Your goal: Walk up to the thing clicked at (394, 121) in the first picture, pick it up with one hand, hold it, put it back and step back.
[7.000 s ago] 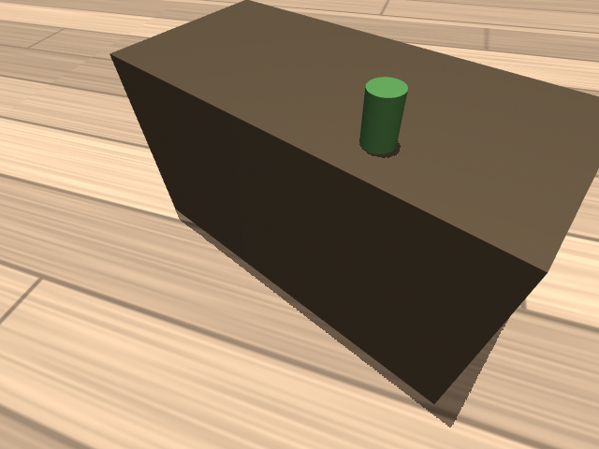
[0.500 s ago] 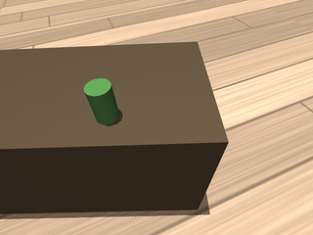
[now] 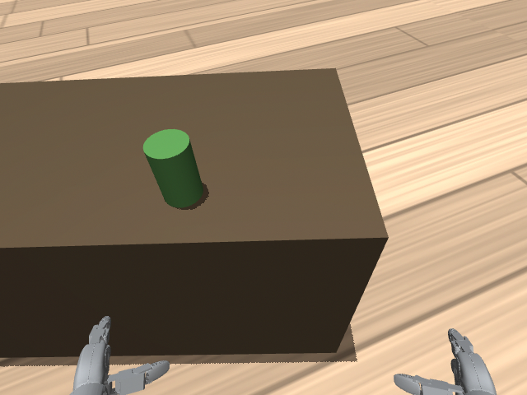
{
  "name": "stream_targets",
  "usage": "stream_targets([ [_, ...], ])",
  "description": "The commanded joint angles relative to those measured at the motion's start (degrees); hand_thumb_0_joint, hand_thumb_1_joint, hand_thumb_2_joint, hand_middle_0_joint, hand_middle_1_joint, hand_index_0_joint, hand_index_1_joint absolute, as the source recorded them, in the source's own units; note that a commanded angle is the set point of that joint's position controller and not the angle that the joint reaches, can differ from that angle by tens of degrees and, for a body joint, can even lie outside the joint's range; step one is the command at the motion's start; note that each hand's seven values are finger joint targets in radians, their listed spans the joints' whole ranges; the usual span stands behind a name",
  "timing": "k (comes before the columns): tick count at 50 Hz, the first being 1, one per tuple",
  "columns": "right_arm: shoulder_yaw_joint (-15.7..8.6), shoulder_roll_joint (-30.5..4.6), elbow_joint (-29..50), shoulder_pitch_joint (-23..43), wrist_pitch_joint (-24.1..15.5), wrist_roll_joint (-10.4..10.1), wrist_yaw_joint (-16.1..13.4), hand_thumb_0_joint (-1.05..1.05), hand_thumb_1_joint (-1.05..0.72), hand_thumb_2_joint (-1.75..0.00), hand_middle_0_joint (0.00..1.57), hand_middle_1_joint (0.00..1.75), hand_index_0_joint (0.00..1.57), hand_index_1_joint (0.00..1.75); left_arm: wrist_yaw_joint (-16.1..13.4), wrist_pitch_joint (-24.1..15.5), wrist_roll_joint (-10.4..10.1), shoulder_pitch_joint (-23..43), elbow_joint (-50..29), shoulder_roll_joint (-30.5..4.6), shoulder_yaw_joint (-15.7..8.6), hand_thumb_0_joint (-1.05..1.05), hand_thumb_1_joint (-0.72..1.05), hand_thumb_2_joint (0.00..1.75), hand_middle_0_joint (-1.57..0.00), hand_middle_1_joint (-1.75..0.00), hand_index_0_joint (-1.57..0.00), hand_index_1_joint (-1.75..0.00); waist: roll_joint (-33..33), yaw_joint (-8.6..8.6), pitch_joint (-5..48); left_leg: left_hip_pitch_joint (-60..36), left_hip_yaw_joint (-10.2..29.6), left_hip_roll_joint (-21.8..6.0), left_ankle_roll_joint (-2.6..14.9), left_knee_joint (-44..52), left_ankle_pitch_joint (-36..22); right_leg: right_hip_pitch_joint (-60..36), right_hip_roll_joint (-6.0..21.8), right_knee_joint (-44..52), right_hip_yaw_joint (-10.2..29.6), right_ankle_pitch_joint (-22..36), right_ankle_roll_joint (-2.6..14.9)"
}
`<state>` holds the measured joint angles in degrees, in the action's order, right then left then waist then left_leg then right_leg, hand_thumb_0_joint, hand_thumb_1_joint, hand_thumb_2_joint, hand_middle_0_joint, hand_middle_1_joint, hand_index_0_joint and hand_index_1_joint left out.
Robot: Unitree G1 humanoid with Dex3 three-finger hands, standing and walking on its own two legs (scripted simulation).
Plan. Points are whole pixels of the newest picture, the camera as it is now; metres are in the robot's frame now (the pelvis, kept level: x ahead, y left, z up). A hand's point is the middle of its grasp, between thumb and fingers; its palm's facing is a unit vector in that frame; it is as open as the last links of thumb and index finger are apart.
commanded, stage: rise first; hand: left
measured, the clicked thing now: (175, 169) +0.51 +0.21 +0.04
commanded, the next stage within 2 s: go down in 1.56 s
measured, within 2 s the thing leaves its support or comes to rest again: neither
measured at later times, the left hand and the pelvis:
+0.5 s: hand (101, 334) +0.20 +0.25 +0.03, palm faces +0.28 -0.89 -0.35, open 17.5 cm; pelvis +0.01 +0.00 +0.00, yaw +0 degrees
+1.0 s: hand (73, 332) +0.18 +0.25 +0.11, palm faces +0.32 -0.85 -0.42, open 17.6 cm; pelvis +0.00 +0.00 +0.00, yaw +2 degrees
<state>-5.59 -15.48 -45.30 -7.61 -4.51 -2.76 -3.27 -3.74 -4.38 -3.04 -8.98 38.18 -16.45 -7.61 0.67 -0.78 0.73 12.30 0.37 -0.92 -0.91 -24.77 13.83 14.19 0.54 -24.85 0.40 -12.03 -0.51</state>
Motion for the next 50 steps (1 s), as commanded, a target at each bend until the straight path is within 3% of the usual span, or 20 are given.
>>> stream_targets([
  [1,-0.4,-6.5,16.2,3.2,-2.5,-0.2,-0.9,0.0,0.31,-0.08,0.05,0.05,0.05,0.05,-1.0,-2.5,-0.1,1.6,-18.5,-10.4,-3.4,0.0,-0.31,0.07,-0.04,-0.04,-0.04,-0.04,0.3,-0.81,5.9,-1.6,-2.9,1.3,1.04,4.1,-8.9,-5.4,-0.3,4.3,-2.0,7.4,0.78],
  [4,-0.9,-7.3,19.5,2.2,-3.3,0.2,-1.4,0.0,0.41,-0.05,0.05,0.05,0.05,0.05,-1.7,-3.3,0.1,2.0,-25.9,-11.2,-4.2,0.0,-0.49,0.05,-0.05,-0.04,-0.04,-0.05,0.3,-0.36,4.9,-2.1,-2.5,1.1,1.11,4.5,-7.8,-5.6,-0.5,4.6,-2.3,6.1,0.88],
  [5,-1.1,-7.2,20.2,0.9,-3.4,0.3,-1.4,0.0,0.46,-0.04,0.05,0.05,0.05,0.05,-2.0,-3.4,0.1,-0.4,-27.1,-13.2,-6.8,0.0,-0.55,0.03,-0.05,-0.04,-0.05,-0.05,1.1,-1.18,4.4,-1.8,-2.6,1.3,1.16,4.3,-7.8,-6.5,-0.3,4.7,-2.2,6.1,0.89],
  [8,-2.3,-8.3,22.5,-0.1,-3.9,0.8,-1.4,0.0,0.48,-0.03,0.05,0.05,0.05,0.05,-1.9,-3.9,0.2,-3.6,-34.1,-10.8,-5.3,0.0,-0.57,0.01,-0.05,-0.05,-0.05,-0.05,2.2,-1.04,5.7,-3.7,-2.3,0.9,0.85,4.0,-11.2,-7.9,-0.8,3.7,-2.5,9.0,1.15],
  [10,-3.8,-9.0,20.7,-1.8,-3.8,1.1,-1.6,0.0,0.49,-0.03,0.05,0.05,0.05,0.05,-2.2,-3.8,0.2,-6.2,-35.0,-12.9,-8.5,0.0,-0.58,0.01,-0.05,-0.04,-0.05,-0.04,2.1,-1.2,5.1,-4.3,-2.3,1.0,0.91,3.9,-12.5,-8.2,-0.8,3.9,-2.5,10.2,1.2],
  [11,-2.2,-6.5,20.2,-3.4,-3.7,1.0,-1.2,0.0,0.49,-0.03,0.05,0.05,0.05,0.05,-1.7,-3.9,0.2,-7.8,-36.4,-11.0,-7.1,0.0,-0.58,0.01,-0.05,-0.05,-0.05,-0.05,1.5,-1.24,3.4,-3.9,-2.3,0.9,0.89,4.0,-12.3,-7.8,-0.9,4.0,-2.7,10.0,1.18],
  [14,-4.0,-6.7,19.9,-7.2,-3.4,1.1,-0.7,0.0,0.51,-0.02,0.05,0.05,0.05,0.05,-0.9,-4.2,0.0,-11.9,-40.5,-9.6,-7.0,0.0,-0.56,0.0,-0.04,-0.04,-0.04,-0.04,0.2,-0.41,4.0,-5.6,-2.2,0.7,1.07,3.8,-15.5,-8.5,-1.0,3.5,-3.3,13.5,1.12],
  [15,-2.3,-4.5,19.5,-7.3,-3.2,0.9,-0.2,0.0,0.52,-0.02,0.05,0.05,0.05,0.05,-0.3,-4.3,0.1,-12.6,-42.4,-8.0,-4.9,0.0,-0.55,0.0,-0.04,-0.04,-0.04,-0.04,0.8,-0.49,3.4,-5.5,-2.3,0.9,1.13,3.7,-16.1,-8.3,-0.9,3.5,-3.4,14.2,1.08],
  [21,-4.5,-6.3,18.4,-2.8,-3.1,1.3,0.1,0.0,0.53,-0.02,0.05,0.05,0.05,0.05,0.1,-5.7,-0.2,-11.8,-48.3,-12.1,-10.5,0.0,-0.56,0.0,-0.04,-0.03,-0.04,-0.03,0.9,-1.93,0.9,-4.0,-2.1,0.9,1.11,4.3,-13.0,-8.0,-0.7,4.3,-3.5,10.6,1.0],
  [23,-3.8,-5.8,20.0,-1.8,-3.5,1.3,0.3,0.0,0.53,-0.02,0.05,0.05,0.05,0.05,0.6,-6.4,-0.1,-12.2,-51.6,-10.5,-8.6,0.0,-0.56,0.0,-0.04,-0.03,-0.04,-0.04,0.6,-1.43,1.6,-4.8,-2.0,0.8,1.11,4.4,-12.7,-8.3,-0.8,4.3,-3.5,10.1,1.09],
  [24,-4.6,-6.2,18.2,-1.9,-3.5,1.4,0.2,0.0,0.53,-0.02,0.05,0.05,0.05,0.05,0.5,-6.9,-0.2,-12.7,-53.7,-11.7,-10.3,0.0,-0.55,0.0,-0.04,-0.03,-0.04,-0.03,2.7,-2.18,2.5,-5.2,-2.0,0.9,1.04,4.2,-13.9,-9.1,-0.8,3.9,-3.5,11.2,1.28],
  [26,-4.4,-5.7,17.4,-1.6,-3.6,1.7,0.3,0.0,0.53,-0.02,0.05,0.05,0.05,0.05,0.8,-7.2,0.0,-14.6,-53.8,-10.2,-9.0,0.0,-0.55,0.0,-0.04,-0.03,-0.03,-0.04,1.3,-2.23,1.5,-4.9,-1.7,0.7,0.95,4.1,-14.1,-9.0,-0.9,3.6,-3.8,11.0,1.2],
  [28,-5.5,-7.0,17.0,-1.3,-3.8,1.8,0.2,0.0,0.52,-0.02,0.05,0.05,0.05,0.05,0.7,-7.6,0.0,-14.2,-54.3,-11.9,-11.0,0.0,-0.56,0.01,-0.04,-0.03,-0.04,-0.04,1.1,-1.81,1.6,-5.0,-1.7,0.9,1.08,3.9,-13.3,-9.1,-0.8,3.8,-3.7,10.4,1.01],
  [31,-3.1,-3.7,18.2,-0.4,-3.9,1.7,0.6,0.0,0.53,-0.02,0.05,0.05,0.05,0.05,1.0,-8.8,0.1,-15.1,-57.6,-10.7,-10.2,0.0,-0.56,0.01,-0.04,-0.03,-0.03,-0.04,0.4,-2.57,2.9,-5.3,-1.9,1.2,1.51,3.7,-12.9,-9.8,-0.4,4.2,-3.7,10.2,0.87],
  [34,-5.7,-6.1,14.9,-2.9,-3.7,1.9,0.3,0.0,0.53,-0.02,0.05,0.05,0.05,0.05,1.2,-9.3,0.0,-15.8,-56.6,-12.2,-12.1,0.0,-0.56,0.01,-0.04,-0.04,-0.04,-0.04,0.4,-1.69,0.3,-4.7,-2.1,1.4,1.64,4.0,-10.5,-8.0,-0.3,4.8,-3.5,8.3,0.7],
  [41,-5.9,-6.2,16.3,-1.5,-4.6,1.6,0.4,0.0,0.53,-0.03,0.05,0.05,0.05,0.05,1.5,-11.3,-0.1,-14.9,-60.6,-12.4,-13.1,0.0,-0.57,0.02,-0.04,-0.04,-0.04,-0.04,0.4,-1.74,-0.3,-4.5,-1.6,1.4,1.53,4.9,-7.7,-7.1,-0.5,4.9,-3.9,5.4,0.91],
  [42,-3.6,-3.4,15.7,-1.3,-4.7,1.5,0.7,0.0,0.53,-0.03,0.05,0.05,0.05,0.05,1.7,-11.6,-0.1,-15.1,-61.1,-11.8,-12.6,0.0,-0.57,0.02,-0.04,-0.04,-0.04,-0.04,0.8,-2.47,-0.5,-4.3,-1.6,1.6,1.63,5.0,-7.3,-7.5,-0.3,5.1,-3.9,4.9,0.87],
  [44,-7.0,-7.2,15.2,-1.8,-5.0,1.7,0.3,0.0,0.54,-0.03,0.05,0.05,0.05,0.05,1.6,-11.9,-0.2,-14.9,-60.8,-13.2,-14.2,0.0,-0.56,0.02,-0.04,-0.04,-0.04,-0.04,0.5,-1.56,-0.8,-4.2,-1.4,1.4,1.56,5.0,-7.2,-6.8,-0.5,5.0,-4.0,4.9,0.85],
  [46,-4.2,-4.2,15.7,-1.0,-5.3,1.6,0.8,0.0,0.53,-0.03,0.05,0.05,0.05,0.05,1.7,-12.5,-0.2,-14.8,-62.1,-12.5,-13.7,0.0,-0.56,0.03,-0.04,-0.04,-0.03,-0.05,0.8,-2.24,-0.3,-4.2,-1.4,1.6,1.69,4.9,-6.9,-7.5,-0.4,5.0,-3.9,4.5,0.76],
  [50,-5.8,-6.0,15.9,-0.2,-5.8,1.7,0.5,0.0,0.54,-0.03,0.05,0.05,0.05,0.05,1.7,-13.3,-0.2,-15.5,-62.7,-12.7,-14.1,0.0,-0.56,0.03,-0.04,-0.03,-0.03,-0.04,0.2,-1.88,0.2,-4.7,-1.4,1.7,1.78,4.7,-6.8,-7.4,-0.3,4.9,-3.8,4.6,0.65],
])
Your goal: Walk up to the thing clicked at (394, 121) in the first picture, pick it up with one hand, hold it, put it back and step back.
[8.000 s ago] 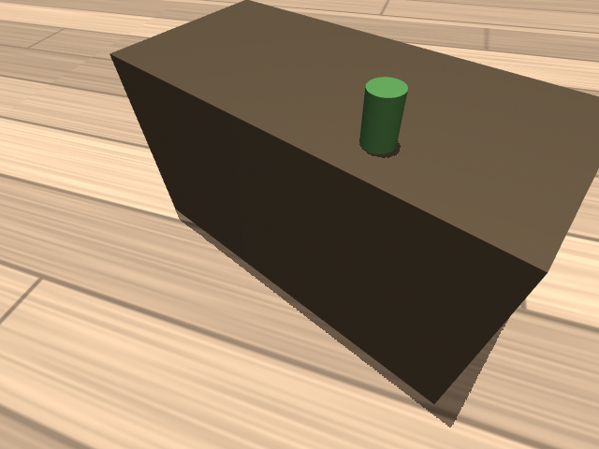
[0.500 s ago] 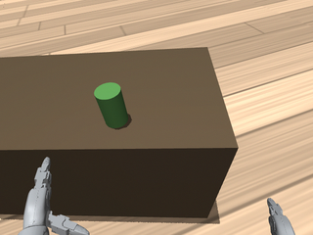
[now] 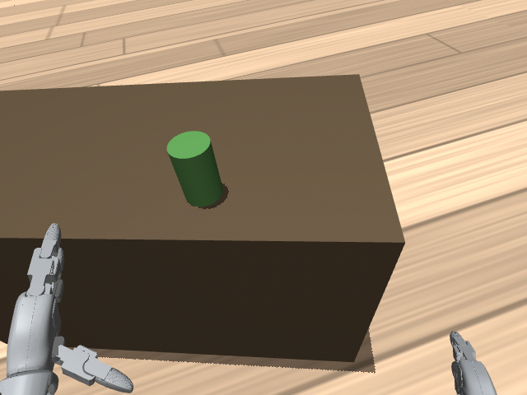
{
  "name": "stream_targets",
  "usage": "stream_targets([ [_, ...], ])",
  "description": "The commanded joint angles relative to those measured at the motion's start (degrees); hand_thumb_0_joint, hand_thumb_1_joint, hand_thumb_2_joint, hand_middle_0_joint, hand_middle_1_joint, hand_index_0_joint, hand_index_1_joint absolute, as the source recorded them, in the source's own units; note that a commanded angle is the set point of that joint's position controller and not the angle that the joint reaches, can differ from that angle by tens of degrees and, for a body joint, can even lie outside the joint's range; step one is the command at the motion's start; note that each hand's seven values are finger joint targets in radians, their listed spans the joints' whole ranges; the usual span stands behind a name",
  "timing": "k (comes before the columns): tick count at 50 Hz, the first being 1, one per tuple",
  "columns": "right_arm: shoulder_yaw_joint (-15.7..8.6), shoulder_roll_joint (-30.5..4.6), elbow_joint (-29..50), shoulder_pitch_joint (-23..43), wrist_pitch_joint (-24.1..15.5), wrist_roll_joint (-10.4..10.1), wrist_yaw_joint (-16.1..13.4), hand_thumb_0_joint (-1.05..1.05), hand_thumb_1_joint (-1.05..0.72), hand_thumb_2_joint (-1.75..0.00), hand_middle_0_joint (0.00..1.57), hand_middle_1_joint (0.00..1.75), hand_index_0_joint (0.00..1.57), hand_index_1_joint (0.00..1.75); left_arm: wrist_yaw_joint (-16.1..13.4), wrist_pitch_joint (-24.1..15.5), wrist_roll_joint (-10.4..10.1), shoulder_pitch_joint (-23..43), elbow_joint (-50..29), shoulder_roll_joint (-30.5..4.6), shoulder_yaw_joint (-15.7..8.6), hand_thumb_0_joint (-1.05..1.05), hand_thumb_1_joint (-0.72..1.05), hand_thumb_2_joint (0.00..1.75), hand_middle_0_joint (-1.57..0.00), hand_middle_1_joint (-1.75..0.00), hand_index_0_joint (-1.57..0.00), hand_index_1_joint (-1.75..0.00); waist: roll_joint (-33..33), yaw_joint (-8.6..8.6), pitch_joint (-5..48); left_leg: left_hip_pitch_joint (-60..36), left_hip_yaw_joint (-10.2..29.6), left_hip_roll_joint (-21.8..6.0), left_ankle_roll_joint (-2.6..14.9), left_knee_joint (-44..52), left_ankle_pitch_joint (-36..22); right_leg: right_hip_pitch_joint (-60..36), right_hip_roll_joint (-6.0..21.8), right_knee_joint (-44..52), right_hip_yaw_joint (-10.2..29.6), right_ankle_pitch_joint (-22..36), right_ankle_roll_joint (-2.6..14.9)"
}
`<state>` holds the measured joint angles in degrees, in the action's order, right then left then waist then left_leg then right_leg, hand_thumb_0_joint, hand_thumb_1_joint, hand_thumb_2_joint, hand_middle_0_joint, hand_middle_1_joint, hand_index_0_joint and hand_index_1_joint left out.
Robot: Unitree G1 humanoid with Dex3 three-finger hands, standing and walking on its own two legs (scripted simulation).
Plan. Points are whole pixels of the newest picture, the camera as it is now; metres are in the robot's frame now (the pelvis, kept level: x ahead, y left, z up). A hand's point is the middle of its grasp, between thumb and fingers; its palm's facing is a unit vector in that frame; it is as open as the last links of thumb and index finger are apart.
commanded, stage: rise first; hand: left
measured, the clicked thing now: (197, 170) +0.51 +0.20 +0.04
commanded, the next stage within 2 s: go down in 0.56 s
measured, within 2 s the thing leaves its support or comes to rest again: neither
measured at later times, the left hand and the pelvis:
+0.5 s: hand (82, 303) +0.19 +0.24 +0.14, palm faces +0.33 -0.84 -0.44, open 17.7 cm; pelvis +0.00 +0.00 +0.00, yaw +0 degrees
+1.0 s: hand (62, 265) +0.22 +0.28 +0.16, palm faces +0.36 -0.87 -0.34, open 17.7 cm; pelvis +0.00 +0.00 -0.01, yaw +1 degrees
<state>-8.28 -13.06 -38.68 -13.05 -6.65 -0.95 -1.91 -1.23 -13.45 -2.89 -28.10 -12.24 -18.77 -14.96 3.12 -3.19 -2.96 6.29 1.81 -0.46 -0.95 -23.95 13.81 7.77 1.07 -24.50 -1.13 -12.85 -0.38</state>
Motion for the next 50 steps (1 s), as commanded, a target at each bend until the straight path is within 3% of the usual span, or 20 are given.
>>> stream_targets([
  [1,-2.2,-7.2,9.2,5.4,-3.7,-0.2,-0.8,0.0,0.53,-0.03,0.05,0.05,0.05,0.05,-0.9,-4.6,-0.3,3.5,-13.2,-10.5,-7.4,0.0,-0.57,0.03,-0.04,-0.04,-0.03,-0.05,-1.7,-0.26,4.9,1.0,-2.8,1.2,1.78,3.8,-7.8,-1.5,-0.7,4.4,-2.3,6.2,0.69],
  [4,-3.6,-8.6,8.7,4.1,-3.7,-0.1,-1.0,0.0,0.54,-0.03,0.05,0.05,0.05,0.05,-1.0,-4.9,-0.1,4.0,-12.1,-10.8,-7.6,0.0,-0.56,0.04,-0.04,-0.04,-0.03,-0.05,-1.8,0.49,4.0,1.3,-2.7,1.1,1.64,3.9,-7.8,-1.1,-0.9,4.2,-2.4,6.4,0.64],
  [7,-2.1,-7.0,8.9,5.5,-3.9,-0.4,-0.8,0.0,0.53,-0.04,0.05,0.05,0.05,0.05,-0.9,-5.4,-0.4,4.4,-13.2,-11.1,-8.2,0.0,-0.58,0.05,-0.04,-0.04,-0.03,-0.05,-0.9,-0.51,3.5,1.6,-3.0,1.6,1.77,4.1,-6.3,-0.7,-0.6,4.8,-2.2,4.6,0.63],
  [8,-3.0,-7.5,8.8,4.8,-4.0,-0.3,-0.9,0.0,0.54,-0.04,0.05,0.05,0.05,0.05,-0.9,-5.5,-0.3,4.9,-12.5,-10.7,-8.0,0.0,-0.58,0.05,-0.04,-0.04,-0.03,-0.05,-2.1,0.34,2.6,1.7,-3.1,1.6,1.82,4.2,-5.7,0.0,-0.5,5.0,-2.0,4.3,0.44],
  [9,-1.3,-5.7,8.6,4.6,-4.1,-0.3,-0.7,0.0,0.53,-0.04,0.05,0.05,0.05,0.05,-0.8,-5.7,-0.4,5.0,-13.2,-10.3,-7.9,0.0,-0.58,0.05,-0.04,-0.04,-0.03,-0.05,-2.3,-0.4,3.1,2.0,-2.8,1.4,1.85,4.2,-5.7,-0.8,-0.6,4.9,-2.3,4.2,0.46],
  [11,-3.7,-9.1,10.5,5.3,-4.3,-0.4,-1.0,0.0,0.53,-0.04,0.05,0.05,0.05,0.05,-0.9,-5.9,-0.6,5.0,-13.3,-11.8,-9.2,0.0,-0.58,0.06,-0.04,-0.04,-0.03,-0.05,-2.5,0.29,3.5,1.6,-2.8,1.5,1.93,4.3,-5.4,-0.6,-0.7,4.9,-2.4,4.0,0.46],
  [13,-2.1,-6.5,8.1,3.7,-4.1,-0.5,-0.7,0.0,0.53,-0.04,0.05,0.05,0.05,0.05,-0.6,-6.1,-0.5,4.2,-13.0,-11.1,-8.4,0.0,-0.58,0.05,-0.04,-0.04,-0.03,-0.05,-1.6,-0.22,2.7,1.9,-3.1,1.7,1.96,4.1,-5.7,-0.4,-0.3,5.0,-2.1,4.4,0.35],
  [19,-2.2,-7.1,9.3,4.3,-4.4,-0.6,-0.5,0.0,0.53,-0.05,0.05,0.05,0.05,0.05,-0.7,-6.9,-0.7,4.8,-14.5,-11.9,-9.7,0.0,-0.59,0.07,-0.04,-0.04,-0.03,-0.06,-1.9,-0.46,3.1,2.3,-2.8,1.6,1.81,3.9,-6.7,-0.9,-0.7,4.4,-2.4,5.2,0.47],
  [21,-4.1,-9.2,9.9,5.3,-4.6,-0.5,-0.8,0.0,0.53,-0.05,0.05,0.05,0.05,0.05,-0.7,-7.0,-0.7,5.7,-15.6,-11.9,-9.6,0.0,-0.6,0.07,-0.04,-0.04,-0.03,-0.06,-0.5,0.02,3.5,1.6,-3.0,1.6,1.67,4.4,-5.4,-0.3,-0.7,4.5,-2.2,4.1,0.71],
  [24,-1.7,-6.0,8.4,5.0,-4.8,-0.6,-0.4,0.0,0.51,-0.06,0.05,0.05,0.05,0.05,-0.7,-7.3,-0.8,4.7,-15.9,-11.3,-9.5,0.0,-0.61,0.08,-0.05,-0.05,-0.03,-0.07,-0.8,-0.81,2.5,2.5,-2.9,1.7,1.78,4.5,-4.5,-0.5,-0.6,4.9,-2.3,3.0,0.64],
  [26,-4.0,-8.7,9.6,5.1,-4.9,-0.6,-0.6,0.0,0.52,-0.05,0.05,0.05,0.05,0.05,-0.8,-7.4,-0.7,4.4,-16.2,-11.9,-10.2,0.0,-0.61,0.09,-0.05,-0.05,-0.03,-0.07,-1.0,-0.4,4.2,1.7,-2.6,1.4,1.67,4.2,-6.4,-0.9,-0.8,4.1,-2.4,4.9,0.69],
  [29,-2.1,-6.2,9.1,4.3,-4.8,-0.6,-0.4,0.0,0.51,-0.06,0.05,0.05,0.05,0.05,-0.6,-7.7,-0.7,4.4,-17.0,-11.3,-9.6,0.0,-0.61,0.09,-0.05,-0.05,-0.03,-0.07,-0.7,-0.71,4.3,1.6,-2.8,1.5,1.63,3.9,-7.4,-1.2,-0.7,4.2,-2.4,5.8,0.66],
  [32,-4.4,-9.3,10.1,4.5,-4.9,-0.6,-0.6,0.0,0.51,-0.06,0.05,0.05,0.05,0.05,-0.5,-7.4,-0.9,4.7,-16.3,-11.7,-10.1,0.0,-0.61,0.09,-0.05,-0.05,-0.03,-0.07,-1.6,0.16,3.6,1.8,-2.7,1.4,1.52,4.0,-6.9,-0.6,-1.0,4.1,-2.5,5.6,0.55],
  [34,-2.3,-6.4,8.4,4.0,-4.7,-0.6,-0.3,0.0,0.51,-0.05,0.05,0.05,0.05,0.05,-0.7,-7.7,-0.8,4.8,-17.4,-12.4,-11.3,0.0,-0.61,0.07,-0.05,-0.08,-0.05,-0.08,-0.6,-1.02,4.2,1.8,-2.5,1.3,1.54,4.0,-7.5,-1.4,-0.9,4.0,-2.6,5.7,0.74],
  [35,0.8,-2.7,7.4,6.3,-4.3,0.0,0.7,0.0,0.5,-0.05,0.05,0.05,0.05,0.05,0.9,-9.6,-1.8,6.6,-17.0,-8.5,-10.8,0.0,-0.61,0.07,-0.05,-0.06,-0.05,-0.07,-2.8,-1.06,6.2,4.1,-2.5,1.5,1.39,0.8,-7.5,-0.3,-0.5,1.8,-2.3,5.5,0.15],
  [37,-3.5,-8.4,8.6,7.3,-4.3,0.1,0.1,0.0,0.49,-0.06,0.05,0.05,0.05,0.05,2.0,-10.0,-3.2,7.8,-13.0,-11.1,-13.2,0.0,-0.61,0.06,-0.06,-0.07,-0.05,-0.08,-5.1,0.39,6.4,4.2,-2.5,1.6,1.63,0.0,-6.6,0.4,-0.2,1.5,-2.0,5.5,-0.34],
  [40,-3.5,-9.3,12.0,6.5,-3.5,0.1,-0.1,0.0,0.51,-0.05,0.05,0.05,0.05,0.05,2.9,-9.9,-3.1,11.0,-12.4,-12.3,-13.5,0.0,-0.61,0.07,-0.05,-0.06,-0.05,-0.07,-2.9,1.24,7.5,3.2,-2.8,1.9,1.45,0.1,-5.7,1.3,0.0,1.4,-1.5,4.9,-0.12],
  [44,-2.1,-6.5,6.9,5.2,-2.5,-0.3,-0.4,0.0,0.52,-0.05,0.05,0.05,0.05,0.05,4.4,-8.5,-4.7,18.4,-9.7,-15.0,-15.9,0.0,-0.61,0.08,-0.05,-0.05,-0.04,-0.07,0.1,0.96,6.5,4.6,-2.4,2.1,1.25,-0.1,-6.4,2.3,0.1,0.4,-1.8,5.9,-0.02],
  [48,0.0,-5.8,8.8,7.0,-2.7,-0.7,-1.3,0.0,0.52,-0.05,0.05,0.05,0.05,0.05,7.8,-4.3,-6.8,25.1,-4.5,-15.0,-14.6,0.0,-0.61,0.09,-0.04,-0.04,-0.03,-0.06,-1.4,2.68,5.3,5.2,-2.2,2.1,1.73,0.3,-3.9,3.8,0.2,1.3,-1.6,4.2,-0.22],
  [50,-0.3,-6.0,5.4,6.7,-2.5,-1.0,-2.0,0.0,0.51,-0.05,0.05,0.05,0.05,0.05,10.0,-2.8,-8.0,30.3,-3.0,-18.6,-16.3,0.0,-0.61,0.08,-0.05,-0.04,-0.04,-0.06,1.0,2.47,6.0,5.0,-1.9,1.9,1.61,0.7,-4.3,3.8,0.0,1.1,-1.8,4.4,0.1],
])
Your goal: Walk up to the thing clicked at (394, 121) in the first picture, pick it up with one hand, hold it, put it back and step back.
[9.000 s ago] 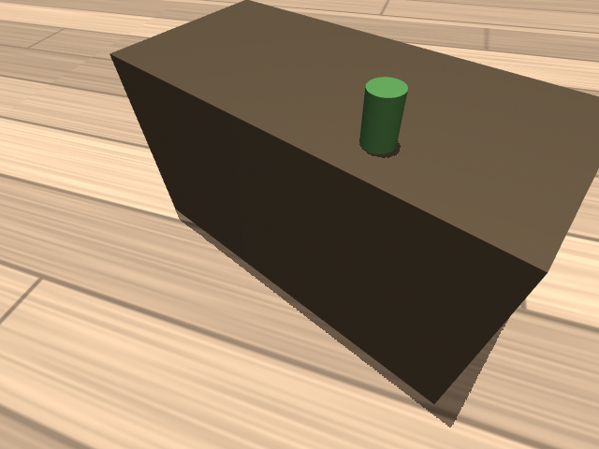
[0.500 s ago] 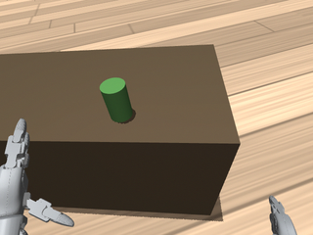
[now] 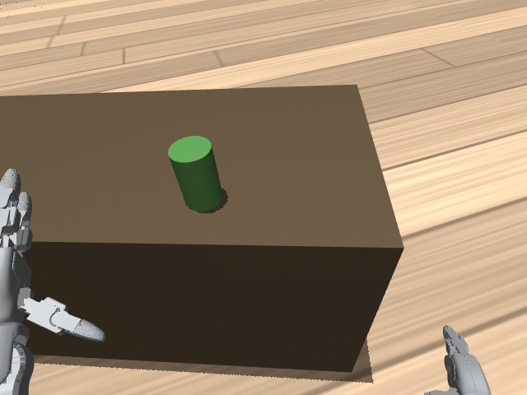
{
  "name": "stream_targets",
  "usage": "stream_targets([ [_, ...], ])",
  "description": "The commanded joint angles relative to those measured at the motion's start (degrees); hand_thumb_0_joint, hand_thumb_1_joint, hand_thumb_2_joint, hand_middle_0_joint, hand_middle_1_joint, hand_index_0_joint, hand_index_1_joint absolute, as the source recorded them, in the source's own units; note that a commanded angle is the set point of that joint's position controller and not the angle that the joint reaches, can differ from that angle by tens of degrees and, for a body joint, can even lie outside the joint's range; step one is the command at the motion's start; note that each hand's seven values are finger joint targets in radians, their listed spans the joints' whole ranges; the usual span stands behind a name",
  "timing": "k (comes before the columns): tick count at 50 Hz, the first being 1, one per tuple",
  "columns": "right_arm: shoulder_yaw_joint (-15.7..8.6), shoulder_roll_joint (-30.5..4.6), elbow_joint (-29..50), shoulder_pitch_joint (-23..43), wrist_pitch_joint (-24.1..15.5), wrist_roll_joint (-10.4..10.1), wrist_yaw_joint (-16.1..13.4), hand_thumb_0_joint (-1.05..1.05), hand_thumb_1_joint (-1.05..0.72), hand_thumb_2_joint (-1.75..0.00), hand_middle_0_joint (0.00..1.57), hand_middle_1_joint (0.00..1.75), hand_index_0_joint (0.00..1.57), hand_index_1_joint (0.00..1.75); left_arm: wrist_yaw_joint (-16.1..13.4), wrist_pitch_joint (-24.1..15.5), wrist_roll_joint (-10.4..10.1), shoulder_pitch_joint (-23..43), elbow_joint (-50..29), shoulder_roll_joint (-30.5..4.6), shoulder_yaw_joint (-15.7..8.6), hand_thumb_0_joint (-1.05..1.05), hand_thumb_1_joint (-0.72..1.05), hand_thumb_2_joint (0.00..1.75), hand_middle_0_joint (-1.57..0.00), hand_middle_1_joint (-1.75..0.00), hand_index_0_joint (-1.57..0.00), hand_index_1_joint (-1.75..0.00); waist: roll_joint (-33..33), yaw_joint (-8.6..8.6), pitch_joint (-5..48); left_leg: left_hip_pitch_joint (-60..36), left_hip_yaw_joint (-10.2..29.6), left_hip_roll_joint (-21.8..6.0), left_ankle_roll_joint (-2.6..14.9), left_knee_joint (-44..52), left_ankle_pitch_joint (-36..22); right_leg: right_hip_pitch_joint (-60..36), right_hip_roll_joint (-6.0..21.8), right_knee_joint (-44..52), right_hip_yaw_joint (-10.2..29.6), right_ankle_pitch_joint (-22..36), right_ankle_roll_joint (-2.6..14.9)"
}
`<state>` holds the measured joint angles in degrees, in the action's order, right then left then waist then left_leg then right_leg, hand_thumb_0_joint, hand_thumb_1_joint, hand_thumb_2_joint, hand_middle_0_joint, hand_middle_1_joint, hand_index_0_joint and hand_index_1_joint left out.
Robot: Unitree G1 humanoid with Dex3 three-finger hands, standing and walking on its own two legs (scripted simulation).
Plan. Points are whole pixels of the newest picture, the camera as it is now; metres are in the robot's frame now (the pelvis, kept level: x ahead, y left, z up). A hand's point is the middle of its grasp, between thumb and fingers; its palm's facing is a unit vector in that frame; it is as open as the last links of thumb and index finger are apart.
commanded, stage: go down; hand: left
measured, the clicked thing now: (197, 174) +0.51 +0.19 +0.05
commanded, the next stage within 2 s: none
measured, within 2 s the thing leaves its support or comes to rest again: neither
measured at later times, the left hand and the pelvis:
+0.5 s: hand (64, 208) +0.32 +0.31 +0.17, palm faces +0.15 -0.99 -0.07, open 17.7 cm; pelvis +0.00 +0.01 +0.00, yaw -2 degrees
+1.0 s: hand (54, 176) +0.37 +0.35 +0.18, palm faces +0.16 -0.99 +0.00, open 17.7 cm; pelvis +0.00 +0.01 +0.00, yaw -1 degrees
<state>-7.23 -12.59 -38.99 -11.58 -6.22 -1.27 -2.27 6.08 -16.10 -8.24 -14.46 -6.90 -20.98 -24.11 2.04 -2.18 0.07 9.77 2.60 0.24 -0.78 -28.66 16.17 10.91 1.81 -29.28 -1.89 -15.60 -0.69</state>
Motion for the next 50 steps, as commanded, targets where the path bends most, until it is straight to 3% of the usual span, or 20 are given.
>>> stream_targets([
  [1,-0.8,-6.3,6.4,5.9,-3.1,-0.9,-1.8,0.0,0.52,-0.05,0.05,0.05,0.05,0.05,4.0,0.8,-3.3,19.5,-6.6,-17.7,-7.7,0.0,-0.61,0.08,-0.04,-0.04,-0.03,-0.05,2.0,2.01,3.4,1.7,-2.6,1.2,1.42,5.4,-6.3,0.9,-0.8,6.0,-1.0,6.7,0.37],
  [4,2.0,-5.1,8.5,7.1,-3.4,-1.3,-2.5,0.0,0.52,-0.06,0.05,0.05,0.05,0.05,7.3,4.1,-5.4,24.8,-2.4,-20.2,-9.0,0.0,-0.6,0.09,-0.03,-0.04,-0.03,-0.05,1.3,1.32,7.1,0.6,-2.5,1.3,1.73,4.7,-10.3,-1.5,-0.6,6.0,-1.1,10.6,0.39],
  [5,0.4,-7.1,8.6,7.0,-3.7,-1.5,-3.0,0.0,0.52,-0.05,0.05,0.05,0.05,0.05,8.5,5.4,-6.1,26.3,0.4,-21.3,-9.5,0.0,-0.6,0.09,-0.03,-0.04,-0.03,-0.06,0.7,2.12,7.4,0.2,-2.7,1.4,1.86,4.8,-9.8,-1.2,-0.5,6.3,-1.0,10.2,0.34],
  [9,1.1,-8.5,11.2,7.3,-4.6,-1.6,-3.8,0.0,0.52,-0.06,0.05,0.05,0.05,0.05,12.6,9.5,-8.6,35.1,4.5,-24.2,-11.3,0.0,-0.58,0.1,-0.03,-0.04,-0.02,-0.05,2.8,1.22,13.2,-1.6,-2.3,0.9,1.35,4.9,-13.5,-3.2,-0.9,5.6,-1.3,12.3,1.0],
  [11,2.7,-7.3,9.0,3.7,-4.8,-1.7,-3.7,0.0,0.52,-0.06,0.05,0.05,0.05,0.05,14.4,11.7,-9.2,34.1,10.0,-24.0,-11.2,0.0,-0.57,0.1,-0.03,-0.03,-0.02,-0.05,2.9,0.85,11.0,-0.3,-2.0,0.6,1.02,5.0,-15.0,-2.7,-1.2,5.2,-1.6,13.1,1.19],
  [14,0.7,-10.1,11.4,3.7,-5.5,-1.6,-4.3,0.0,0.53,-0.06,0.05,0.05,0.05,0.05,16.5,14.0,-9.1,37.1,13.8,-25.0,-10.7,0.0,-0.57,0.1,-0.03,-0.03,-0.01,-0.04,2.4,1.54,13.7,-1.8,-1.8,0.2,0.8,4.6,-18.8,-2.5,-1.5,4.5,-1.6,15.9,1.43],
  [16,2.6,-8.6,9.6,2.8,-5.4,-1.6,-3.9,0.0,0.53,-0.05,0.05,0.05,0.05,0.05,17.7,15.5,-9.1,37.4,16.0,-24.5,-10.2,0.0,-0.57,0.11,-0.02,-0.03,-0.01,-0.05,3.6,0.38,10.9,0.0,-1.4,-0.2,0.38,5.5,-17.2,-0.9,-1.8,4.7,-1.8,13.5,1.75],
  [19,2.7,-8.9,13.0,4.2,-6.4,-1.4,-3.8,0.0,0.53,-0.05,0.05,0.05,0.05,0.05,18.2,15.0,-9.2,44.1,12.4,-26.8,-11.5,0.0,-0.57,0.1,-0.03,-0.03,-0.02,-0.04,3.1,0.31,13.2,-0.6,-1.4,-0.3,0.66,5.3,-16.7,-1.4,-2.0,4.8,-1.8,13.1,1.59],
  [22,2.1,-9.0,8.5,1.8,-6.4,-1.1,-4.0,0.0,0.53,-0.05,0.05,0.05,0.05,0.05,18.0,15.6,-8.5,41.4,17.4,-27.7,-12.4,0.0,-0.56,0.11,-0.02,-0.04,-0.02,-0.05,2.5,-0.07,10.6,0.5,-1.9,0.1,0.93,5.1,-15.1,-0.1,-1.8,5.3,-1.4,11.9,1.42],
  [23,1.5,-9.8,9.6,4.8,-6.6,-1.1,-4.3,0.0,0.53,-0.05,0.05,0.05,0.05,0.05,18.1,16.2,-8.3,41.4,21.2,-25.2,-10.3,0.0,-0.57,0.1,-0.03,-0.03,-0.02,-0.04,1.7,0.9,10.5,0.7,-2.0,0.2,1.07,5.1,-13.3,1.1,-1.6,5.6,-0.8,10.6,1.29],
  [24,2.0,-9.4,9.5,4.4,-7.0,-1.0,-4.4,0.0,0.53,-0.05,0.05,0.05,0.05,0.05,18.1,15.3,-9.0,47.0,14.3,-27.6,-11.8,0.0,-0.58,0.1,-0.03,-0.03,-0.02,-0.04,3.1,0.47,11.9,0.4,-2.1,0.2,1.06,4.8,-13.3,0.7,-1.6,5.6,-1.0,10.8,1.22],
  [26,2.4,-9.0,9.3,3.2,-7.3,-0.9,-4.6,0.0,0.54,-0.05,0.05,0.05,0.05,0.05,17.8,14.6,-8.5,49.8,13.2,-30.9,-13.6,0.0,-0.57,0.09,-0.03,-0.03,-0.03,-0.04,5.2,0.33,14.5,-0.3,-2.1,0.3,1.07,4.6,-14.8,-0.4,-1.6,5.1,-1.1,12.5,1.34],
  [27,1.8,-9.6,6.9,1.3,-6.9,-0.9,-4.8,0.0,0.54,-0.05,0.05,0.05,0.05,0.05,18.2,15.6,-8.0,46.8,20.4,-30.7,-13.2,0.0,-0.56,0.1,-0.03,-0.03,-0.03,-0.04,4.9,1.2,13.6,-0.5,-2.0,0.1,0.97,4.4,-15.4,0.3,-1.6,5.1,-0.9,12.7,1.36],
  [30,2.9,-8.9,8.0,6.8,-7.9,-1.0,-5.6,0.0,0.55,-0.05,0.05,0.05,0.05,0.05,19.3,15.4,-8.8,55.9,18.7,-32.0,-12.4,0.0,-0.55,0.1,-0.03,-0.03,-0.02,-0.04,4.6,1.86,15.6,-0.9,-1.9,0.4,1.36,3.8,-16.4,0.1,-1.3,4.9,-0.8,14.9,1.11],
  [34,4.3,-8.1,3.0,5.0,-7.9,-0.9,-6.6,0.0,0.55,-0.05,0.05,0.05,0.05,0.05,22.6,17.8,-8.5,53.9,33.0,-32.4,-11.2,0.0,-0.59,0.1,-0.03,-0.03,-0.03,-0.04,2.1,2.75,11.9,0.6,-1.8,0.8,1.98,4.5,-11.6,3.0,-1.4,6.2,-0.6,10.9,0.93],
  [37,4.2,-10.1,5.1,4.8,-8.3,-0.5,-7.4,0.0,0.55,-0.05,0.05,0.05,0.05,0.05,24.7,18.3,-8.6,58.9,35.0,-35.0,-10.8,0.0,-0.61,0.09,-0.03,-0.03,-0.03,-0.04,2.6,3.58,14.7,-0.1,-1.6,0.8,2.09,4.2,-11.4,3.5,-1.4,6.3,-0.7,11.3,0.85],
  [40,4.9,-9.4,5.4,2.0,-8.4,-0.3,-7.5,0.0,0.55,-0.05,0.05,0.05,0.05,0.05,24.7,17.6,-7.8,62.4,36.6,-38.7,-12.4,0.0,-0.61,0.08,-0.03,-0.03,-0.03,-0.04,3.1,3.23,16.7,-0.3,-2.1,1.2,2.11,3.5,-14.5,2.4,-1.3,5.7,-0.6,13.9,0.68],
  [43,4.9,-9.9,7.9,2.1,-9.0,0.1,-7.5,0.0,0.55,-0.05,0.05,0.05,0.05,0.05,23.7,16.8,-6.2,62.5,43.9,-37.5,-10.8,0.0,-0.61,0.09,-0.03,-0.04,-0.03,-0.05,1.5,4.04,15.8,-0.3,-1.8,1.0,1.91,3.1,-14.3,4.9,-1.5,5.6,-0.6,13.3,0.75],
  [45,3.6,-10.6,7.5,2.0,-9.3,0.2,-7.5,0.0,0.55,-0.05,0.05,0.05,0.05,0.05,23.0,14.7,-6.3,68.6,36.7,-41.0,-12.1,0.0,-0.61,0.08,-0.04,-0.04,-0.04,-0.05,4.9,3.5,19.1,-1.4,-2.0,1.1,1.59,2.7,-15.8,4.3,-1.4,5.1,-0.6,14.8,0.91],
  [50,6.6,-7.9,6.7,4.8,-9.4,0.0,-7.0,0.0,0.55,-0.05,0.05,0.05,0.05,0.05,23.2,13.5,-5.4,64.7,47.1,-40.3,-11.7,0.0,-0.6,0.08,-0.03,-0.03,-0.03,-0.04,3.3,2.76,16.0,2.3,-1.3,0.6,1.42,2.9,-14.4,4.8,-1.7,4.8,-0.7,12.7,1.15],
])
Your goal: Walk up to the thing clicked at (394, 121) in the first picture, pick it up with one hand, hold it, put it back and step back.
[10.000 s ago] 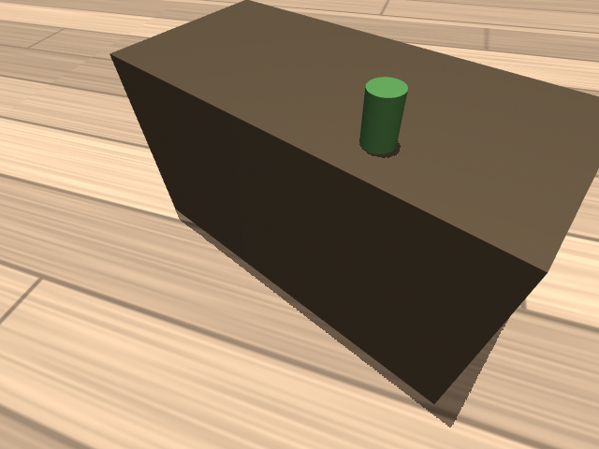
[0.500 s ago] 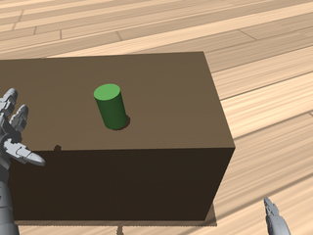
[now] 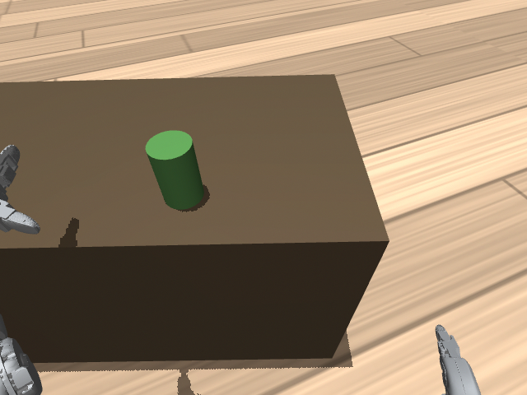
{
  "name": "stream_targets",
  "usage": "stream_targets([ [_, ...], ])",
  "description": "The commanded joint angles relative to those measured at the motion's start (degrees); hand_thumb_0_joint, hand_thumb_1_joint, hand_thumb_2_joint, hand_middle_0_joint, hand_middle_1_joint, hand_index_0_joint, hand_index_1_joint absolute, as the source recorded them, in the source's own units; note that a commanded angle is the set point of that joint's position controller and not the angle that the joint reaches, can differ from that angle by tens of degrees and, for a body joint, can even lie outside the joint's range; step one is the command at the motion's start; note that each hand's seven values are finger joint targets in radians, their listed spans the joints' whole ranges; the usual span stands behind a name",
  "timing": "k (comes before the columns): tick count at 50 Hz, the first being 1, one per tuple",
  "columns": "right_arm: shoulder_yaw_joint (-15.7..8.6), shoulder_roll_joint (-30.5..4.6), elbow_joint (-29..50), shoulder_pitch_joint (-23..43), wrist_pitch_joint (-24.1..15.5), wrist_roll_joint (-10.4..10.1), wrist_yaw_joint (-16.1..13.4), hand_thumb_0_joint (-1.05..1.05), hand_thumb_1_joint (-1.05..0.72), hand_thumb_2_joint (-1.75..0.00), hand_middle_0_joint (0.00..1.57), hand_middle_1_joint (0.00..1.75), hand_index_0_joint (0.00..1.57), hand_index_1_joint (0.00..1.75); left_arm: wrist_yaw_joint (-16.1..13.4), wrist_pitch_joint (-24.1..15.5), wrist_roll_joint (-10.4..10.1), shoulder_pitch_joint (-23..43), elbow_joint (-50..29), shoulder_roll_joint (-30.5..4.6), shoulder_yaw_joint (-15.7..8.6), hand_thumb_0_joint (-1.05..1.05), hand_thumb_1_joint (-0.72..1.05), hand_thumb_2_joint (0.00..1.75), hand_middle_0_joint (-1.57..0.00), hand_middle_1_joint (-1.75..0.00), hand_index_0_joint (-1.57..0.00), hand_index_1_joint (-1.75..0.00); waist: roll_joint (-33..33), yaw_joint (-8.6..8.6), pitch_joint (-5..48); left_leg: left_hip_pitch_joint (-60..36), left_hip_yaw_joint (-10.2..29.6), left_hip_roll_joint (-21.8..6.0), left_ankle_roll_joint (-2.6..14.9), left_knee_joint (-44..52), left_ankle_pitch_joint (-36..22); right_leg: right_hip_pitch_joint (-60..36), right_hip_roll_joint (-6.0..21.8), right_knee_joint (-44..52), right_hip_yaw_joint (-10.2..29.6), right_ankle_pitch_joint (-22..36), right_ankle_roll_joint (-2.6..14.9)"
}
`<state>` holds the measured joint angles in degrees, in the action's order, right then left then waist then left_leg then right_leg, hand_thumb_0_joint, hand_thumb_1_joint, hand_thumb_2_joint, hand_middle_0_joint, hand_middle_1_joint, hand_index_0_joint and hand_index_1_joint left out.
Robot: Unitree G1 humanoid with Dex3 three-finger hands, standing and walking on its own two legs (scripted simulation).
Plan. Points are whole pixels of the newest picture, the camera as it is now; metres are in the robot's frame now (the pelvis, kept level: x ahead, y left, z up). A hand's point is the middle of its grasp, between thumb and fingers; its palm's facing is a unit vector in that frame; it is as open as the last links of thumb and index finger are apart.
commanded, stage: go down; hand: left
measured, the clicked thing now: (177, 171) +0.51 +0.19 +0.05
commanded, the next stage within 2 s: approach in 1.66 s
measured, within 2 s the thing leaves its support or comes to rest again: neither
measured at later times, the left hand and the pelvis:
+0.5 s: hand (21, 166) +0.39 +0.36 +0.18, palm faces +0.17 -0.99 +0.00, open 17.7 cm; pelvis +0.01 +0.00 +0.00, yaw +0 degrees
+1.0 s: hand (16, 157) +0.41 +0.38 +0.18, palm faces +0.18 -0.98 +0.00, open 17.6 cm; pelvis +0.01 +0.01 -0.01, yaw -1 degrees
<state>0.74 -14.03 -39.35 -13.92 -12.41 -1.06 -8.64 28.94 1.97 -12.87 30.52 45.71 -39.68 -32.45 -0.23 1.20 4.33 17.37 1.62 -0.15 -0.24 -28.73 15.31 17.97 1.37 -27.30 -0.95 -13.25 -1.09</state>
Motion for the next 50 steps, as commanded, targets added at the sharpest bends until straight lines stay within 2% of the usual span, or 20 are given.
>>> stream_targets([
  [1,-2.3,-7.5,7.9,7.9,-3.4,-0.2,-0.7,0.0,0.55,-0.05,0.05,0.05,0.05,0.05,0.8,-5.0,-1.2,22.4,-7.7,-21.0,-2.0,0.0,-0.61,0.08,-0.04,-0.04,-0.03,-0.04,8.2,-0.12,12.5,-6.4,-0.3,0.7,0.49,2.9,-13.9,-1.2,-1.3,2.5,-1.6,10.6,1.89],
  [4,-1.6,-7.6,9.3,8.2,-3.4,-0.1,-0.7,0.0,0.55,-0.05,0.05,0.05,0.05,0.05,1.8,-5.5,-1.2,24.1,-7.2,-23.3,-2.7,0.0,-0.6,0.08,-0.04,-0.03,-0.04,-0.04,9.7,-0.05,17.6,-8.6,0.2,0.3,0.22,1.8,-18.1,-2.1,-1.5,2.1,-1.8,13.0,2.04],
  [5,-1.9,-7.7,5.9,5.2,-3.0,-0.1,-0.7,0.0,0.55,-0.05,0.05,0.05,0.05,0.05,1.7,-5.4,-0.9,23.7,-5.7,-25.0,-3.4,0.0,-0.59,0.08,-0.04,-0.03,-0.04,-0.04,9.2,-0.1,16.1,-7.4,0.2,0.3,0.32,2.0,-17.2,-1.9,-1.5,2.3,-1.7,12.4,2.08],
  [6,-1.4,-7.8,7.8,7.2,-3.2,-0.2,-0.6,0.0,0.55,-0.05,0.05,0.05,0.05,0.05,1.7,-5.7,-1.1,23.9,-6.4,-25.5,-3.8,0.0,-0.59,0.08,-0.04,-0.04,-0.04,-0.04,9.6,-0.69,16.2,-6.9,0.1,0.4,0.08,1.9,-17.4,-2.4,-1.6,2.1,-1.8,12.4,2.17],
  [8,-3.3,-9.5,7.6,6.8,-3.4,-0.1,-0.9,0.0,0.54,-0.05,0.05,0.05,0.05,0.05,1.3,-6.0,-0.7,25.7,-6.8,-26.7,-4.0,0.0,-0.59,0.08,-0.04,-0.04,-0.04,-0.04,9.4,0.29,16.2,-7.7,0.3,0.1,0.07,2.1,-16.1,-1.2,-1.8,2.4,-2.0,11.3,2.14],
  [9,-2.2,-8.0,5.2,4.8,-3.1,0.0,-0.8,0.0,0.54,-0.05,0.05,0.05,0.05,0.05,1.4,-5.9,-0.6,24.6,-5.2,-26.1,-4.0,0.0,-0.6,0.07,-0.04,-0.04,-0.04,-0.04,9.4,0.26,15.7,-7.6,0.1,0.2,0.19,1.9,-16.2,-0.9,-1.9,2.3,-2.0,11.4,2.08],
  [10,-3.0,-8.9,8.5,6.8,-3.3,-0.1,-0.9,0.0,0.54,-0.05,0.05,0.05,0.05,0.05,1.3,-6.3,-0.7,26.7,-7.7,-26.5,-3.9,0.0,-0.61,0.07,-0.04,-0.04,-0.05,-0.04,8.4,0.91,18.6,-8.1,0.0,0.4,0.58,1.5,-16.7,-1.9,-1.6,2.4,-1.7,12.5,1.82],
  [13,-3.1,-9.1,6.9,5.3,-3.4,0.0,-1.0,0.0,0.54,-0.05,0.05,0.05,0.05,0.05,1.8,-6.7,-1.0,25.3,-4.6,-26.8,-4.6,0.0,-0.61,0.06,-0.05,-0.04,-0.05,-0.05,7.3,1.38,17.4,-7.3,-0.1,0.4,0.8,0.6,-18.3,-1.3,-1.7,1.9,-1.5,14.1,1.68],
  [18,-1.5,-6.9,5.6,7.5,-3.3,0.0,-0.8,0.0,0.54,-0.05,0.05,0.05,0.05,0.05,3.0,-7.2,-0.7,27.3,-1.9,-26.0,-2.7,0.0,-0.61,0.08,-0.04,-0.04,-0.04,-0.05,9.0,1.29,16.3,-6.6,-0.2,0.5,0.8,0.1,-18.2,0.8,-1.5,1.4,-1.4,13.7,1.87],
  [19,-1.8,-7.4,4.4,6.2,-3.1,0.1,-0.8,0.0,0.55,-0.05,0.05,0.05,0.05,0.05,3.2,-7.0,-0.7,26.0,1.7,-25.4,-2.5,0.0,-0.6,0.09,-0.04,-0.04,-0.04,-0.05,7.6,2.19,15.5,-6.0,-0.1,0.3,0.86,0.1,-17.5,1.7,-1.7,1.4,-1.4,13.0,1.86],
  [20,-1.4,-7.4,6.6,8.5,-3.5,0.1,-0.7,0.0,0.55,-0.05,0.05,0.05,0.05,0.05,3.3,-7.4,-0.9,28.6,-2.1,-25.9,-2.2,0.0,-0.61,0.09,-0.04,-0.04,-0.04,-0.05,9.2,1.41,16.9,-6.5,-0.1,0.4,0.73,-0.2,-18.3,1.4,-1.6,1.1,-1.4,13.7,1.96],
  [22,-1.8,-8.3,7.6,7.3,-3.3,0.2,-1.0,0.0,0.55,-0.05,0.05,0.05,0.05,0.05,3.0,-7.3,-0.2,29.7,-1.3,-28.6,-3.4,0.0,-0.6,0.08,-0.04,-0.04,-0.04,-0.04,9.1,1.88,20.1,-7.5,0.1,0.3,0.76,-0.7,-19.4,0.5,-1.6,0.9,-1.5,14.4,1.96],
  [26,-2.4,-8.7,6.9,6.1,-3.0,0.2,-1.0,0.0,0.54,-0.05,0.05,0.05,0.05,0.05,3.2,-7.9,-0.4,30.0,0.0,-29.5,-4.0,0.0,-0.6,0.08,-0.04,-0.04,-0.04,-0.05,8.7,2.26,20.7,-7.2,0.0,0.6,0.91,-1.6,-20.9,-0.3,-1.4,0.4,-1.4,16.4,1.76],
  [31,-2.7,-9.2,9.1,6.9,-3.0,0.3,-1.0,0.0,0.55,-0.05,0.05,0.05,0.05,0.05,2.8,-8.5,0.4,31.2,0.9,-31.8,-4.8,0.0,-0.58,0.08,-0.04,-0.04,-0.04,-0.05,7.3,2.34,20.1,-3.9,-0.3,0.9,1.36,-2.2,-17.9,0.1,-1.1,0.3,-1.0,15.0,1.39],
  [38,-1.2,-7.7,10.0,8.3,-2.8,0.2,-0.5,0.0,0.54,-0.05,0.05,0.05,0.05,0.05,3.5,-8.9,1.3,31.7,4.4,-31.6,-3.5,0.0,-0.6,0.08,-0.04,-0.04,-0.04,-0.05,9.2,2.22,20.2,-3.4,0.2,0.3,0.91,-3.1,-19.7,1.9,-1.4,-1.1,-1.2,14.6,2.01],
  [40,-2.5,-8.9,10.1,9.4,-2.6,0.1,-1.0,0.0,0.55,-0.05,0.05,0.05,0.05,0.05,3.7,-9.1,0.8,33.4,3.7,-32.3,-3.7,0.0,-0.6,0.07,-0.05,-0.04,-0.05,-0.05,9.9,2.6,20.8,-3.2,-0.1,0.6,1.07,-3.5,-19.2,1.4,-1.2,-1.3,-0.9,15.1,1.8],
  [41,-3.1,-9.4,7.3,5.7,-2.4,0.4,-0.9,0.0,0.54,-0.05,0.05,0.05,0.05,0.05,3.8,-9.1,0.9,32.9,5.4,-32.6,-4.0,0.0,-0.6,0.08,-0.05,-0.05,-0.05,-0.05,10.0,3.18,20.4,-3.5,0.3,0.1,0.78,-3.5,-19.6,2.9,-1.6,-1.7,-1.2,14.6,2.02],
  [42,-1.7,-8.5,9.9,7.5,-2.7,0.2,-0.6,0.0,0.54,-0.05,0.05,0.05,0.05,0.05,3.8,-9.3,1.1,33.3,4.1,-33.0,-4.0,0.0,-0.57,0.08,-0.04,-0.04,-0.04,-0.04,10.4,2.65,21.3,-4.1,0.4,0.1,0.7,-3.6,-19.5,2.9,-1.6,-1.6,-1.3,14.1,2.08],
  [46,-3.0,-10.1,10.7,5.6,-2.7,0.5,-0.6,0.0,0.54,-0.05,0.05,0.05,0.05,0.05,3.3,-9.6,1.3,34.3,4.4,-33.7,-4.3,0.0,-0.58,0.08,-0.04,-0.04,-0.04,-0.05,10.9,3.23,21.5,-4.8,0.8,-0.4,0.26,-3.9,-18.6,5.2,-2.0,-1.8,-1.7,11.8,2.27],
  [50,-1.4,-7.9,9.1,3.5,-2.6,0.5,0.0,0.0,0.55,-0.05,0.05,0.05,0.05,0.05,3.6,-9.7,1.4,33.2,6.5,-33.1,-3.9,0.0,-0.54,0.09,-0.04,-0.05,-0.04,-0.05,12.5,3.12,20.1,-4.3,1.1,-1.0,-0.07,-4.9,-21.6,7.2,-2.3,-2.7,-1.8,12.2,2.53],
])
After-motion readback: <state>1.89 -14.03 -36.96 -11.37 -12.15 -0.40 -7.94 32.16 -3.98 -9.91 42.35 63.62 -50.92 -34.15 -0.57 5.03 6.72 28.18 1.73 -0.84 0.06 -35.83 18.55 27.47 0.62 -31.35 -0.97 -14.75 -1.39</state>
